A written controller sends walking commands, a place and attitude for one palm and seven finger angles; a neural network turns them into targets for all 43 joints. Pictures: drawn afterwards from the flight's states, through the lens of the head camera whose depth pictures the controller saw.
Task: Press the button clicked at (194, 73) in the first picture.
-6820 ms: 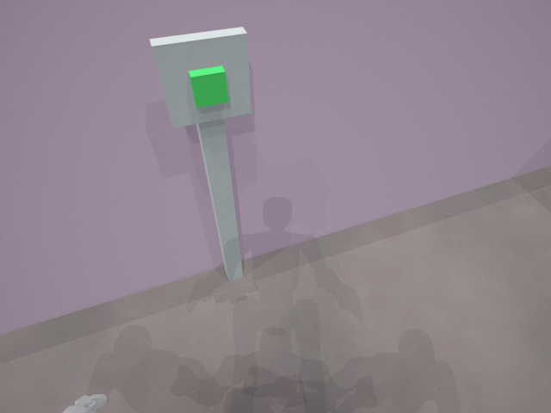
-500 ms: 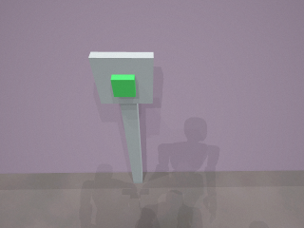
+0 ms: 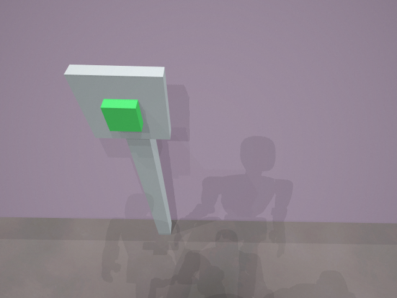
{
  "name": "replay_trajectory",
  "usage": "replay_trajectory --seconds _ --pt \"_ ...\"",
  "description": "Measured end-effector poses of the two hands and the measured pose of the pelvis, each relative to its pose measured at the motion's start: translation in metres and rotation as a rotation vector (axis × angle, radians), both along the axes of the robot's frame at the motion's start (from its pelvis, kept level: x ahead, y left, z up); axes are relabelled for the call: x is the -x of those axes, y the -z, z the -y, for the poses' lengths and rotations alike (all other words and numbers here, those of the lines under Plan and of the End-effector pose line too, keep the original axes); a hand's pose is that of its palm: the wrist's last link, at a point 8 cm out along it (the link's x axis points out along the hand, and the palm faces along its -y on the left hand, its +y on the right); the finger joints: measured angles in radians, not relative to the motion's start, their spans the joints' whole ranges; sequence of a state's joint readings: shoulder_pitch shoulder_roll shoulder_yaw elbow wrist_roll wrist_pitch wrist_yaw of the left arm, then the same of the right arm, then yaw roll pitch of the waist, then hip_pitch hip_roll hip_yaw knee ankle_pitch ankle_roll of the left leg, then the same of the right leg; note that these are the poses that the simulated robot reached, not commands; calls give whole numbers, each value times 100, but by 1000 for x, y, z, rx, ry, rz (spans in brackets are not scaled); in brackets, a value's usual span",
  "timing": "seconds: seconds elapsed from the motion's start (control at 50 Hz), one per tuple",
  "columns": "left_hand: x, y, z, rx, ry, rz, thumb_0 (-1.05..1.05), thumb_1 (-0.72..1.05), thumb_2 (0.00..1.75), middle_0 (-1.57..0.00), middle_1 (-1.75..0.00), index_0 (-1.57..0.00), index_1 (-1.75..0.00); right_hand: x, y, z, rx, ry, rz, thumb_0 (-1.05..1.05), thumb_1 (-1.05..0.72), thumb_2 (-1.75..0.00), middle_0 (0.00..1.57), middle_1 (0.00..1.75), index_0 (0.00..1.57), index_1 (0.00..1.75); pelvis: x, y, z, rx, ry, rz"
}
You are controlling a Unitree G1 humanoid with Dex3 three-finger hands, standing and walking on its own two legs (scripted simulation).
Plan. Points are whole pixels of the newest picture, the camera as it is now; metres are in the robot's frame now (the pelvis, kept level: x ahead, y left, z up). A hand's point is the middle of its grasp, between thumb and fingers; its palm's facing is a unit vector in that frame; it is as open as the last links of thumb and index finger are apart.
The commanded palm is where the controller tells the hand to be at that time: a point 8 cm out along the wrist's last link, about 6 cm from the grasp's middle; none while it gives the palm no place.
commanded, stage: shuffle to correct the standing spot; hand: left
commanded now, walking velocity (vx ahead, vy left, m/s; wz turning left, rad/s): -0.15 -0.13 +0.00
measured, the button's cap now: (123, 114) +0.43 +0.18 +0.12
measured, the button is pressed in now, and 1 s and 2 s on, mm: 0 0 0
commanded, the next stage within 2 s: come to a stop and stand still in 0.18 s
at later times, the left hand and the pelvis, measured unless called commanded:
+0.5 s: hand out of the picture +0.02 +0.10 -0.17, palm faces +0.06 -0.98 -0.21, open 7.3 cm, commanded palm none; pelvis -0.03 -0.08 +0.00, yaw +1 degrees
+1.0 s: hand out of the picture -0.08 +0.14 -0.18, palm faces +0.08 -0.98 -0.18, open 7.4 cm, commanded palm none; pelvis -0.04 -0.04 +0.01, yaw +0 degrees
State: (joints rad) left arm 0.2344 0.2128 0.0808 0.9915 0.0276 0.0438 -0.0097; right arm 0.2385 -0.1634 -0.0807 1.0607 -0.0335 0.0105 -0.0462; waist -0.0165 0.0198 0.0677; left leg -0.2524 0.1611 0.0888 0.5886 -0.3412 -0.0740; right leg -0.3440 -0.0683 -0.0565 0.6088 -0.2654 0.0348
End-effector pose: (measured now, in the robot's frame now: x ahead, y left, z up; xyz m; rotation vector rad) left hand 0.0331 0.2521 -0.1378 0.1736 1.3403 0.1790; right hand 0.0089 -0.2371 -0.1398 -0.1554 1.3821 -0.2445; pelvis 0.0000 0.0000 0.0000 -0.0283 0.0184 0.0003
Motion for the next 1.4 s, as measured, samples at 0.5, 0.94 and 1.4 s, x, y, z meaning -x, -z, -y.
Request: replay_trajectory --seconds 0.5,0.94,1.4 --pt "20 6 99 18 -18 68 0 92 90 -20 -30 -20 -30 -23 -1 69 -31 -74 122 0 -92 -90 20 30 20 30 29 2 79 -34 -16 7" --pt "132 10 71 55 -108 -163 1 91 90 -20 -30 -20 -30 2 -16 38 -6 -107 106 0 -91 -90 20 30 20 30 45 -5 43 -27 -9 25" --pt "69 1 60 50 -11 -49 1 92 90 -20 -30 -19 -30 81 -7 -9 -91 10 -67 0 -91 -90 20 30 20 30 37 -12 25 -26 7 35"
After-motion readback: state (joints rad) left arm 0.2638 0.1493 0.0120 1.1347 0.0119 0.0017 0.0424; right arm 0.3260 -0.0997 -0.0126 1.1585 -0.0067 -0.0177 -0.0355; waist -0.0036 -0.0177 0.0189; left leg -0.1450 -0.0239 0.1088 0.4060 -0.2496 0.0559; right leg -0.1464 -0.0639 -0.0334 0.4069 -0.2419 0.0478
